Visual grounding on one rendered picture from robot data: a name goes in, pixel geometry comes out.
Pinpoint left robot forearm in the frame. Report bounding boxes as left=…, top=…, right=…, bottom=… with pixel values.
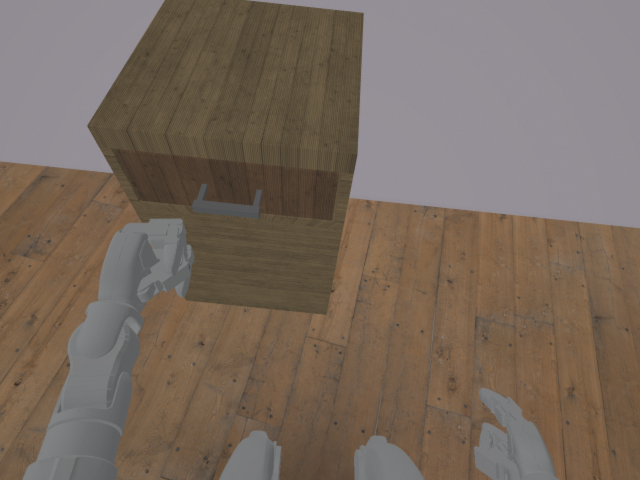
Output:
left=22, top=300, right=144, bottom=480

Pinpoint robot right thigh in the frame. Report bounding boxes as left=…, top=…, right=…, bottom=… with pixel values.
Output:
left=354, top=442, right=425, bottom=480

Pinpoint handle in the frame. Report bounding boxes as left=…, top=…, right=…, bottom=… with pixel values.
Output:
left=192, top=184, right=262, bottom=219

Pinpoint drawer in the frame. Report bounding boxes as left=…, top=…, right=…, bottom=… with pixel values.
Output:
left=115, top=149, right=339, bottom=221

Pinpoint right robot shin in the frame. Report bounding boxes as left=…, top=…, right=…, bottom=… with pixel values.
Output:
left=365, top=436, right=387, bottom=448

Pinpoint robot left hand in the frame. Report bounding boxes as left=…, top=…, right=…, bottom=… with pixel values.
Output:
left=98, top=219, right=195, bottom=313

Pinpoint robot right hand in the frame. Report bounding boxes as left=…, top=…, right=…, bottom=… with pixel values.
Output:
left=474, top=388, right=557, bottom=480

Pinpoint cabinet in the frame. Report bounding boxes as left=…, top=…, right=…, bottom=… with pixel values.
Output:
left=87, top=0, right=364, bottom=315

